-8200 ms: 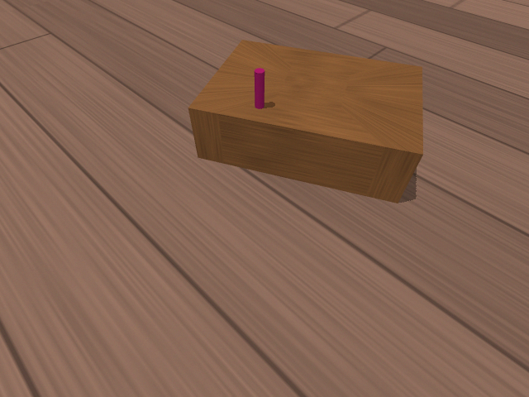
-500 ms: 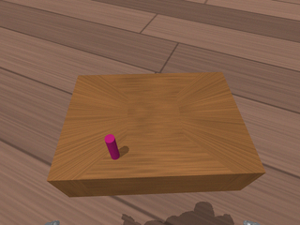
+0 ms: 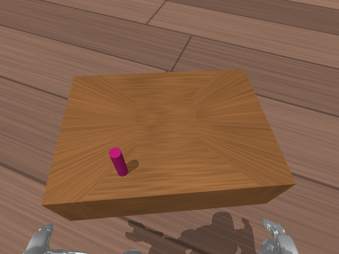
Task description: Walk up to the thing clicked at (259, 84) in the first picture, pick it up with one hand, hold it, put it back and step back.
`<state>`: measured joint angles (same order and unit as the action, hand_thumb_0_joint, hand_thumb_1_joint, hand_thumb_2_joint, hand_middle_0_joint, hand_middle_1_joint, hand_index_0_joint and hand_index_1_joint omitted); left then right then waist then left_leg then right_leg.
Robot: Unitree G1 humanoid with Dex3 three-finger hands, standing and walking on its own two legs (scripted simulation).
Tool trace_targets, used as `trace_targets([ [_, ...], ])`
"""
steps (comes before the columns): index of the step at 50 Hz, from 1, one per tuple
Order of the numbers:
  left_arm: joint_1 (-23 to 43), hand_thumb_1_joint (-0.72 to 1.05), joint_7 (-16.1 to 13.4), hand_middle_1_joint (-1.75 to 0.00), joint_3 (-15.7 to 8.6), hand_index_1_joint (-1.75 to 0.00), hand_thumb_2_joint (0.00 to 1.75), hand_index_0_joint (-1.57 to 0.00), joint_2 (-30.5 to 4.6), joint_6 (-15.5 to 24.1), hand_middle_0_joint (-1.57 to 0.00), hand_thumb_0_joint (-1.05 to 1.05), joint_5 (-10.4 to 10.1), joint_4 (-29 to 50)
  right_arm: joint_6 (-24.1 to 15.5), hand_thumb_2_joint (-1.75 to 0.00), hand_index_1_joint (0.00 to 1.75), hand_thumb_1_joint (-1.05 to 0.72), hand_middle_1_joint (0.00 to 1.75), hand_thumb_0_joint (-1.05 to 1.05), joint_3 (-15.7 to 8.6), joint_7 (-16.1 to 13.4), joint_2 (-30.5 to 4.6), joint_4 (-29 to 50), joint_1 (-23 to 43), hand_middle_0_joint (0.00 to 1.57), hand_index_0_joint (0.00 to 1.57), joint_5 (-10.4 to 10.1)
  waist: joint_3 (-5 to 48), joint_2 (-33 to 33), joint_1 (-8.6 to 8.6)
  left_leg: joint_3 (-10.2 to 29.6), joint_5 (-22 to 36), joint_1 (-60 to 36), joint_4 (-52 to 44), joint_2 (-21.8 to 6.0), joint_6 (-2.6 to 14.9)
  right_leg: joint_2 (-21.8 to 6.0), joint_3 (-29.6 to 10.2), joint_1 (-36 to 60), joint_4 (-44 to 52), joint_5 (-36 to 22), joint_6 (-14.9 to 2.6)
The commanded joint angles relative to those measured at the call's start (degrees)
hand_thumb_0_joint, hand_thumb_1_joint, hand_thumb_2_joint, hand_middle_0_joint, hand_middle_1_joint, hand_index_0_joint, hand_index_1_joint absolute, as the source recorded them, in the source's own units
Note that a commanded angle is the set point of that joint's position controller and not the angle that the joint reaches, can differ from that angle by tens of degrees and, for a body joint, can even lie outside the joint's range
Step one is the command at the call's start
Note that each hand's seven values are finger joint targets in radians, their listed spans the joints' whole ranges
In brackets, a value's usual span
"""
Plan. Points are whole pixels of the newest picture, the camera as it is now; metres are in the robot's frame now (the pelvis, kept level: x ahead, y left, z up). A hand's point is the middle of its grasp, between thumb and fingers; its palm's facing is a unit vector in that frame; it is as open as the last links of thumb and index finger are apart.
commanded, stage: go down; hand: left
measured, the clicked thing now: (119, 163) +0.48 +0.20 -0.33
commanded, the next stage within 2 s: none
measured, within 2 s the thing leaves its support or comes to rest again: neither
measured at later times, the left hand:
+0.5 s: hand (62, 250) +0.15 +0.27 -0.13, palm faces +0.06 -0.94 -0.33, open 17.4 cm
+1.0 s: hand out of the picture +0.13 +0.28 -0.12, palm faces +0.09 -0.94 -0.34, open 17.4 cm
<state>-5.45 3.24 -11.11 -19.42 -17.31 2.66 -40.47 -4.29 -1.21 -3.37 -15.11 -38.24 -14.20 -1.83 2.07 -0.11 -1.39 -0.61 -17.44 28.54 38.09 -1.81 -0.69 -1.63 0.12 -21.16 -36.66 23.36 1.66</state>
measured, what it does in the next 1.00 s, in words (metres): stands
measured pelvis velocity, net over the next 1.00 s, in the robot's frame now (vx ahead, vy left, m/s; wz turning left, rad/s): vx -0.01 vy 0.01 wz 0.01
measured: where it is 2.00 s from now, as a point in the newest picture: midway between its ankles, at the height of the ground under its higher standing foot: outside the picture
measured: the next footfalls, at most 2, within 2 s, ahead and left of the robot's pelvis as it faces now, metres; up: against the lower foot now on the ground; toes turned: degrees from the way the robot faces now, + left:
none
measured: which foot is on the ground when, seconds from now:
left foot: down 0.00-1.00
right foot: down 0.00-1.00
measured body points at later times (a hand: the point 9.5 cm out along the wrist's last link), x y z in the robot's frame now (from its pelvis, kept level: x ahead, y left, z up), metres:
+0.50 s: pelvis +0.00 +0.00 -0.03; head +0.05 +0.01 +0.42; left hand +0.15 +0.32 -0.11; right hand +0.16 -0.25 -0.11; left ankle +0.01 +0.13 -0.72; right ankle -0.06 -0.14 -0.72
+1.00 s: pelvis -0.01 +0.01 -0.05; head +0.02 +0.02 +0.40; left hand +0.12 +0.32 -0.10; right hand +0.15 -0.24 -0.11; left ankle +0.01 +0.13 -0.72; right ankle -0.06 -0.14 -0.72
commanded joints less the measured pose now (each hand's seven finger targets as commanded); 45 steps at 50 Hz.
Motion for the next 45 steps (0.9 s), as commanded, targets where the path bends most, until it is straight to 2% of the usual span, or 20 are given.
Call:
trace_targets([
  [1, 2.0, -0.55, -0.1, -0.04, -4.7, -0.05, 0.05, -0.06, -14.1, 1.4, -0.08, 0.0, 0.6, 13.6, -3.4, -0.89, 0.3, -0.88, 0.3, 0.0, -3.2, -1.4, -8.9, 7.3, 0.3, 0.2, 0.2, 0.2, 13.9, 4.2, 0.27, -0.2, 18.7, -12.3, 0.1, 0.8, 1.09, 2.3, 2.1, -2.7, 1.0, -19.7, -1.53],
  [2, 0.0, -0.54, 0.1, -0.04, -4.2, -0.04, 0.04, -0.07, -13.4, 0.8, -0.07, 0.0, 0.7, 12.5, -3.5, -0.89, 0.3, -0.87, 0.3, 0.0, -2.9, -1.6, -8.7, 6.9, 0.0, 0.2, 0.2, 0.2, 13.6, 3.6, -0.11, -0.2, 19.3, -11.8, 1.0, 0.8, 1.31, 2.2, 2.1, -2.7, 0.6, -20.3, -1.32],
  [5, -0.9, -0.54, 0.4, -0.03, -4.4, -0.04, 0.04, -0.06, -13.7, -0.8, -0.07, 0.0, 0.5, 16.7, -3.9, -0.89, 0.3, -0.88, 0.3, 0.0, -2.8, -2.1, -8.5, 7.9, 0.9, 0.2, 0.2, 0.4, 14.0, 4.3, -0.05, -0.1, 20.0, -10.8, 2.6, 0.8, 1.54, 2.2, 2.0, -4.1, -0.3, -21.1, -1.02],
  [6, -2.9, -0.54, 0.4, -0.03, -4.3, -0.03, 0.04, -0.07, -13.2, -1.8, -0.07, 0.0, 0.5, 14.6, -4.0, -0.89, 0.3, -0.87, 0.3, 0.0, -2.3, -2.3, -8.3, 7.4, 0.6, 0.2, 0.2, 0.4, 12.7, 3.8, -0.11, 0.0, 19.5, -9.7, 2.9, 0.8, 1.52, 2.3, 2.2, -4.6, -0.7, -20.5, -1.03],
  [7, -1.7, -0.52, 0.7, -0.03, -3.9, -0.03, 0.04, -0.06, -13.1, -1.9, -0.07, 0.0, 0.2, 19.5, -4.2, -0.89, 0.3, -0.87, 0.3, 0.0, -2.7, -2.3, -8.5, 8.6, 1.4, 0.2, 0.2, 0.4, 14.0, 5.3, 0.32, 0.1, 20.1, -10.0, 3.5, 0.8, 1.44, 2.3, 2.1, -5.0, -1.3, -20.8, -1.06],
  [8, -3.1, -0.54, 0.6, -0.02, -4.3, -0.03, 0.03, -0.07, -13.4, -2.8, -0.07, 0.0, 0.2, 17.4, -4.3, -0.89, 0.3, -0.87, 0.3, 0.0, -2.4, -2.5, -8.6, 8.2, 1.3, 0.2, 0.2, 0.4, 12.3, 4.6, -0.16, 0.2, 18.8, -8.6, 3.8, 0.8, 1.43, 2.4, 2.3, -6.0, -1.4, -19.6, -1.05],
  [9, -4.0, -0.55, 1.0, -0.03, -3.6, -0.03, 0.03, -0.07, -12.3, -3.5, -0.07, 0.0, 0.1, 17.6, -4.4, -0.89, 0.3, -0.87, 0.3, 0.0, -2.1, -2.6, -8.0, 8.4, 1.5, 0.2, 0.2, 0.4, 11.1, 4.1, -0.14, 0.4, 17.7, -7.6, 4.0, 0.6, 1.39, 2.5, 2.5, -7.0, -1.9, -18.4, -1.1],
  [11, -4.2, -0.55, 1.0, -0.02, -4.1, -0.02, 0.02, -0.07, -13.1, -4.5, -0.07, 0.0, -0.2, 22.0, -4.8, -0.89, 0.3, -0.87, 0.3, 0.0, -2.4, -2.9, -8.3, 10.1, 2.2, 0.2, 0.2, 0.5, 12.8, 4.5, 0.25, 0.6, 17.6, -7.0, 4.9, 0.6, 1.45, 2.4, 2.6, -7.0, -2.8, -18.5, -1.05],
  [14, -5.9, -0.56, 1.3, -0.02, -4.1, -0.03, 0.02, -0.06, -13.0, -6.4, -0.07, 0.0, -0.5, 22.3, -5.1, -0.89, 0.3, -0.88, 0.3, 0.0, -1.9, -3.2, -7.7, 10.1, 1.5, 0.2, 0.2, 0.4, 11.4, 3.1, -0.3, 0.9, 15.6, -4.4, 6.3, 0.6, 1.67, 2.5, 2.7, -9.3, -3.9, -16.8, -0.87],
  [15, -5.4, -0.57, 1.3, -0.01, -4.6, -0.02, 0.02, -0.06, -13.6, -6.5, -0.07, 0.0, -0.8, 26.7, -5.4, -0.89, 0.3, -0.88, 0.3, 0.0, -2.2, -3.4, -8.0, 11.8, 2.3, 0.2, 0.2, 0.4, 13.1, 4.1, 0.55, 0.8, 15.8, -4.2, 6.9, 0.7, 1.56, 2.4, 2.7, -9.2, -4.4, -17.0, -0.91],
  [16, -6.9, -0.58, 1.3, -0.02, -4.3, -0.03, 0.02, -0.07, -12.7, -7.1, -0.08, 0.0, -0.8, 24.8, -5.5, -0.89, 0.3, -0.88, 0.3, 0.0, -2.1, -3.5, -7.8, 11.7, 2.2, 0.2, 0.2, 0.4, 12.5, 3.0, -0.08, 0.9, 14.7, -3.6, 7.4, 0.7, 1.58, 2.5, 2.8, -10.0, -4.7, -15.9, -0.89],
  [17, -7.5, -0.55, 1.4, -0.02, -4.7, -0.03, 0.03, -0.06, -13.5, -7.4, -0.08, 0.0, -0.8, 27.9, -5.6, -0.89, 0.3, -0.88, 0.3, 0.0, -2.3, -3.5, -7.6, 12.1, 1.9, 0.2, 0.2, 0.4, 14.3, 3.3, 0.64, 1.0, 15.8, -3.9, 8.2, 0.7, 1.86, 2.4, 2.8, -9.8, -5.3, -17.0, -0.79],
  [18, -8.3, -0.55, 1.4, -0.02, -5.0, -0.03, 0.03, -0.06, -13.6, -7.9, -0.08, 0.0, -0.8, 27.5, -5.7, -0.89, 0.3, -0.89, 0.3, 0.0, -2.2, -3.6, -7.8, 12.3, 1.8, 0.2, 0.2, 0.4, 14.4, 3.2, 0.21, 1.0, 16.0, -3.4, 8.8, 0.8, 1.89, 2.5, 2.7, -10.3, -5.8, -17.2, -0.75],
  [24, -9.9, -0.56, 1.1, -0.02, -5.2, -0.03, 0.03, -0.06, -13.4, -9.5, -0.08, 0.0, -1.3, 34.4, -6.6, -0.89, 0.3, -0.87, 0.3, 0.0, -2.1, -4.5, -7.5, 13.8, 1.7, 0.2, 0.2, 0.3, 14.6, 5.3, -0.02, 2.1, 12.2, -1.2, 9.8, 0.1, 1.21, 2.9, 3.3, -13.7, -8.5, -11.9, -1.39],
  [26, -11.5, -0.56, 0.7, -0.02, -5.9, -0.03, 0.03, -0.07, -13.7, -10.1, -0.08, 0.0, -1.5, 35.9, -7.0, -0.89, 0.3, -0.87, 0.3, 0.0, -2.0, -4.7, -7.2, 14.2, 1.4, 0.2, 0.2, 0.5, 15.6, 5.2, 0.31, 2.3, 11.9, -0.7, 10.7, 0.1, 1.36, 2.9, 3.4, -14.0, -8.9, -11.6, -1.31],
  [28, -12.5, -0.54, 0.6, -0.02, -5.0, -0.03, 0.04, -0.06, -12.9, -10.6, -0.08, 0.0, -1.9, 37.9, -7.3, -0.89, 0.3, -0.87, 0.3, 0.0, -1.9, -5.0, -7.0, 14.7, 1.1, 0.2, 0.2, 0.4, 16.2, 4.8, -0.05, 2.2, 12.5, -0.6, 11.9, 0.1, 1.6, 2.8, 3.3, -14.6, -9.4, -12.6, -1.05],
  [30, -12.7, -0.51, 0.2, -0.02, -5.8, -0.03, 0.04, -0.06, -13.7, -11.2, -0.07, 0.0, -2.0, 39.0, -7.7, -0.89, 0.3, -0.87, 0.3, 0.0, -1.8, -5.4, -6.9, 14.8, 1.0, 0.2, 0.2, 0.3, 16.0, 4.7, 0.04, 2.1, 12.9, 0.4, 12.8, 0.3, 1.69, 2.8, 3.2, -14.9, -9.7, -13.5, -0.88],
  [31, -13.5, -0.54, 0.3, -0.02, -5.4, -0.03, 0.05, -0.06, -13.0, -11.5, -0.07, 0.0, -2.1, 39.0, -7.8, -0.89, 0.3, -0.88, 0.3, 0.0, -1.8, -5.4, -7.0, 14.7, 0.8, 0.2, 0.2, 0.5, 16.0, 4.4, -0.53, 2.2, 12.4, 0.1, 13.0, 0.1, 1.78, 2.8, 3.1, -15.3, -9.8, -13.0, -0.82],
  [36, -14.2, -0.53, 0.0, -0.02, -5.7, -0.03, 0.04, -0.06, -13.4, -12.7, -0.07, 0.0, -2.3, 40.7, -8.6, -0.89, 0.3, -0.87, 0.3, 0.0, -1.4, -6.2, -6.8, 15.0, 1.3, 0.2, 0.2, 0.5, 14.0, 5.5, -0.11, 2.7, 8.2, 2.5, 12.4, 0.1, 1.32, 3.0, 3.6, -16.6, -10.2, -8.8, -1.36],
  [45, -15.0, -0.54, -0.1, -0.02, -6.1, -0.03, 0.04, -0.06, -14.1, -14.1, -0.07, 0.0, -2.7, 43.0, -9.7, -0.89, 0.3, -0.87, 0.3, 0.0, -1.2, -6.9, -6.7, 15.2, 1.1, 0.2, 0.2, 0.3, 13.7, 6.1, -0.21, 3.0, 6.0, 3.7, 12.8, 0.2, 1.4, 2.9, 3.7, -17.3, -10.2, -6.9, -1.42],
])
